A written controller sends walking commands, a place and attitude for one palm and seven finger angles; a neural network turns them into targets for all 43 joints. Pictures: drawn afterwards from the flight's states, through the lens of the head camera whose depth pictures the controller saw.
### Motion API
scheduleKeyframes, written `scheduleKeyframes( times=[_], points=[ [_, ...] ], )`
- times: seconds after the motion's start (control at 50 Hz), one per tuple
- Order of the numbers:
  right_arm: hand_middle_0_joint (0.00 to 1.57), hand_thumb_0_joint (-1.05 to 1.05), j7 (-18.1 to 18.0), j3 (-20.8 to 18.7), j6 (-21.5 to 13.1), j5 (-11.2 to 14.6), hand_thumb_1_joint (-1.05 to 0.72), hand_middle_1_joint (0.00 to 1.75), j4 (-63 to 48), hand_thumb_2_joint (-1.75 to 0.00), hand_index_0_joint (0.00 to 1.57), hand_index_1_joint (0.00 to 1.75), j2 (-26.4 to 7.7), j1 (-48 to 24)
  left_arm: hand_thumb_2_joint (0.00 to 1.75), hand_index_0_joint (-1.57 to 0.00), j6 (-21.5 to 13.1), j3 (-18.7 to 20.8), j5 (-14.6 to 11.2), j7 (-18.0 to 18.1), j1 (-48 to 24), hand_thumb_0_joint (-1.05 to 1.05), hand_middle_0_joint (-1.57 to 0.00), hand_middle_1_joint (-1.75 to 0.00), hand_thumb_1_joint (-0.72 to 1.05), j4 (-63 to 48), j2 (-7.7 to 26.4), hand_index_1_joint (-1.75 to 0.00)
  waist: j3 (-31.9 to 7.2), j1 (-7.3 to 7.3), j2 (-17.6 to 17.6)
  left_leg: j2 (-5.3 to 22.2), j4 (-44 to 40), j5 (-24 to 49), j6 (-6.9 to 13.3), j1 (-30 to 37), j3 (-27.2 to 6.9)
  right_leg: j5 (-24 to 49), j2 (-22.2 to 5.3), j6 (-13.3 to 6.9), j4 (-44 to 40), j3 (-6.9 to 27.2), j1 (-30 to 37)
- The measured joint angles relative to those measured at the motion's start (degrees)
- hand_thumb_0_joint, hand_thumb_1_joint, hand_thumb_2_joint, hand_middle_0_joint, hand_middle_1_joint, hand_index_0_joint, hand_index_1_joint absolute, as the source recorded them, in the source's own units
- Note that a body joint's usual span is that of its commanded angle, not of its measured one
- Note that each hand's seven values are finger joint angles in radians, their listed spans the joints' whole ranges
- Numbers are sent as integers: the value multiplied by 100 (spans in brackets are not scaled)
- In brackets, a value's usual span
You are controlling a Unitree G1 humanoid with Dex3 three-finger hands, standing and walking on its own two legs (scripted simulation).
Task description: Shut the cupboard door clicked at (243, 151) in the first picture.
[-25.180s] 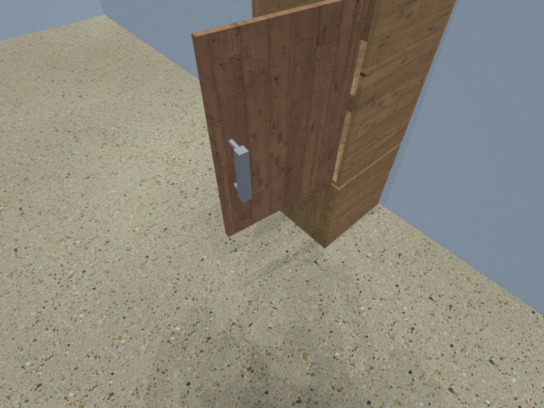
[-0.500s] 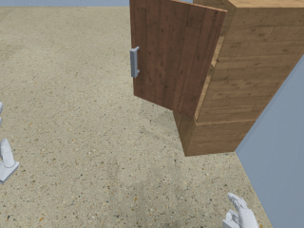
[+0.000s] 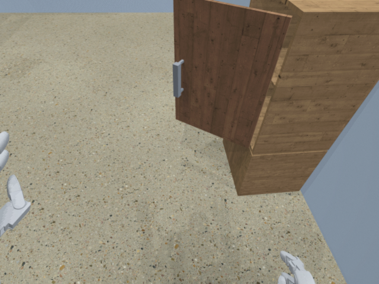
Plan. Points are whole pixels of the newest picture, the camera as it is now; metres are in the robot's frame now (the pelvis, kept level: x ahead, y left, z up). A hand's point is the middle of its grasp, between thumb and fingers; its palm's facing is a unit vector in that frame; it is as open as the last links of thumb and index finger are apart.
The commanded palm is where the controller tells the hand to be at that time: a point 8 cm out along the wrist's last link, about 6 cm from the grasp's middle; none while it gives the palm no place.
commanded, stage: let the arm hang, fingers relaxed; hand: left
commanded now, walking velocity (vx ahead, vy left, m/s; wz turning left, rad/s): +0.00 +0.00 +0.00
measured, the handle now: (179, 78) +0.94 +0.10 -0.07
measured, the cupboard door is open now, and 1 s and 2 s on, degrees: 54 54 54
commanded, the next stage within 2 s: look to check the result in 1.18 s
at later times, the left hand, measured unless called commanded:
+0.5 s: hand out of the picture -0.01 +0.19 -0.18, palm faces +0.02 -0.98 -0.19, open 7.1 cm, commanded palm none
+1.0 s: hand out of the picture +0.05 +0.21 -0.16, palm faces +0.01 -0.96 -0.26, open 7.4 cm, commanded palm none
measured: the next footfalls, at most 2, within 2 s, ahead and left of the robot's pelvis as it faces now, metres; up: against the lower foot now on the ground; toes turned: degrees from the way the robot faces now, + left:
none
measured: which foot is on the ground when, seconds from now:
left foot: down 0.00-1.00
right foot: down 0.00-1.00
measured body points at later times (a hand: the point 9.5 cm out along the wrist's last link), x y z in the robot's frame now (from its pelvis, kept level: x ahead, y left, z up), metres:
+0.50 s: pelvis -0.01 -0.01 +0.00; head +0.01 +0.01 +0.45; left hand -0.01 +0.24 -0.16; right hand +0.01 -0.27 -0.14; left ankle +0.01 +0.11 -0.74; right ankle +0.01 -0.12 -0.74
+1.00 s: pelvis +0.00 +0.00 +0.00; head -0.01 -0.01 +0.45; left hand +0.05 +0.26 -0.14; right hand +0.03 -0.26 -0.15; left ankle +0.01 +0.11 -0.74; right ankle +0.01 -0.12 -0.74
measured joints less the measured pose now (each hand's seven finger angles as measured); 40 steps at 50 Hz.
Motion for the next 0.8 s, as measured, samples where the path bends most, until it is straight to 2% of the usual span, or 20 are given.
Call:
scheduleKeyframes(
  times=[0.08,0.1,0.12,0.16,0.22,0.28,0.34,0.38,0.46,0.62,0.8],
  points=[
    [20,1,-10,-27,-3,0,-90,30,-3,-90,20,30,-37,-11,90,-21,-2,-2,-1,3,24,1,-21,-30,89,-13,4,-30,1,-2,-7,2,10,-2,3,-9,-4,9,2,3,-13,-3,4],
    [20,1,100,-62,-144,-2,-90,30,117,-90,20,30,-105,-36,90,-21,-100,-124,76,-86,-117,1,-21,-30,89,270,48,-30,-16,10,32,-8,86,-16,9,-89,-33,-10,-13,8,51,-32,-54],
    [20,1,238,-93,-207,-9,-90,30,278,-90,20,29,-231,-96,90,-21,-53,-361,146,-259,-387,1,-21,-30,89,778,85,-30,-32,53,102,-33,194,-43,22,-181,-60,-53,-44,17,167,-58,-135],
    [20,1,428,-122,-120,-66,-90,30,596,-90,20,30,-498,-276,90,-20,323,-915,244,-589,-964,0,-20,-30,89,2117,30,-30,-67,115,268,-91,366,-96,63,-314,-63,-151,-116,41,413,-58,-296],
    [20,1,528,-119,111,-136,-90,30,920,-90,20,30,-724,-543,90,-20,877,-1613,320,-874,-1547,0,-20,-30,90,4220,-230,-30,-4,42,391,-160,483,-130,116,-374,1,-252,-199,74,689,11,-447],
    [20,1,542,-113,261,-178,-90,30,1097,-90,20,30,-717,-603,90,-20,1152,-2099,349,-985,-1750,1,-20,-30,90,5820,-555,-30,167,-97,250,-199,439,-96,117,-305,71,-289,-238,62,809,85,-477],
    [20,1,523,-80,364,-205,-90,30,1362,-90,20,29,-615,-462,90,-20,1244,-2363,343,-1011,-1735,1,-20,-30,91,6928,-924,-30,328,-151,8,-188,289,-19,88,-180,86,-241,-220,49,720,99,-387],
    [20,0,499,-66,420,-209,-90,30,1606,-90,20,29,-519,-305,90,-20,1227,-2376,317,-975,-1659,1,-20,-30,92,7451,-1121,-30,401,-133,-136,-159,181,38,62,-112,59,-177,-182,25,581,68,-297],
    [20,0,444,-77,505,-204,-90,30,2118,-90,20,29,-305,36,90,-21,1111,-2189,311,-926,-1544,0,-21,-30,98,8113,-1008,-30,484,-9,-271,-83,1,137,1,-16,-40,-33,-90,-46,255,-38,-105],
    [20,1,367,-172,496,-157,-90,30,2660,-90,20,29,-166,301,90,-20,1005,-2105,293,-939,-1368,0,-20,-30,94,8932,-816,-30,498,34,-58,-35,-234,216,-19,206,-38,125,-22,-65,-112,-42,168],
    [20,0,363,-204,423,-159,-90,30,2761,-90,20,29,-152,140,90,-20,948,-2068,301,-915,-1642,1,-20,-30,91,9048,-762,-30,363,7,113,-67,-411,267,1,366,57,143,-46,-42,-171,49,240]
  ],
)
